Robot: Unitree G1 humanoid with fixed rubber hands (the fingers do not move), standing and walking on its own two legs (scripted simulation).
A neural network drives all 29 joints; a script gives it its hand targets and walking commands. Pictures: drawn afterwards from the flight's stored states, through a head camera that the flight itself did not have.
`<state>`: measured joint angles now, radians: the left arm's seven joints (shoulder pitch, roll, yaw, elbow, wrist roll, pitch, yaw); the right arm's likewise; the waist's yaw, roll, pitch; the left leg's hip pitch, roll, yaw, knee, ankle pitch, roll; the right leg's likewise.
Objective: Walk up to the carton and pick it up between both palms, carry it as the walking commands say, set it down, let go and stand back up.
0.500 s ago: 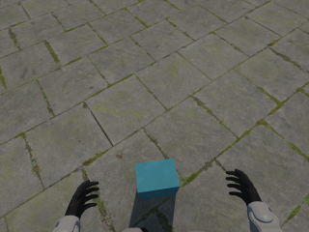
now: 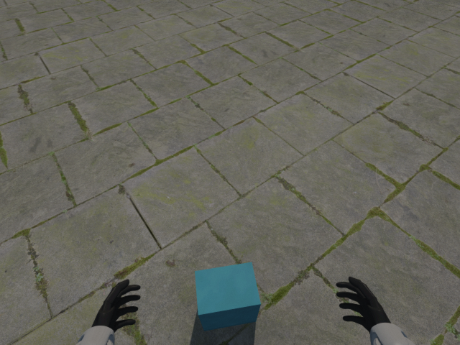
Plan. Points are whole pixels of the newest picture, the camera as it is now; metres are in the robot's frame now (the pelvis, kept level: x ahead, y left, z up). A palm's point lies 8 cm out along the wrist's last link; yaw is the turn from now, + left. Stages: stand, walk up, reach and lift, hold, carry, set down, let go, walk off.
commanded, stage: stand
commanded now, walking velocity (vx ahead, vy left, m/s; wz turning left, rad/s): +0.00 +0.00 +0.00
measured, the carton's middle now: (227, 297) +0.37 +0.03 -0.65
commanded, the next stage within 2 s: none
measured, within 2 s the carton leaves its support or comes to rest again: neither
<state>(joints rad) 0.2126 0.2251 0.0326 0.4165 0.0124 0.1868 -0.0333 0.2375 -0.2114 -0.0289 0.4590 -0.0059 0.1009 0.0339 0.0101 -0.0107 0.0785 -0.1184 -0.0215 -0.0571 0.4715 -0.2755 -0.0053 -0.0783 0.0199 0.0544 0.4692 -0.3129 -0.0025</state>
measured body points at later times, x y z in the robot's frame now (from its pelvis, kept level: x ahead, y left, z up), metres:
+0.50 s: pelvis +0.01 +0.02 +0.00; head +0.01 +0.03 +0.45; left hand +0.14 +0.31 -0.11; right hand +0.13 -0.29 -0.09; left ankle -0.01 +0.12 -0.74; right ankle -0.03 -0.12 -0.74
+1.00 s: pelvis +0.00 +0.02 +0.01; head -0.01 +0.03 +0.46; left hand +0.11 +0.32 -0.11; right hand +0.09 -0.30 -0.10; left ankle -0.01 +0.13 -0.74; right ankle -0.03 -0.12 -0.74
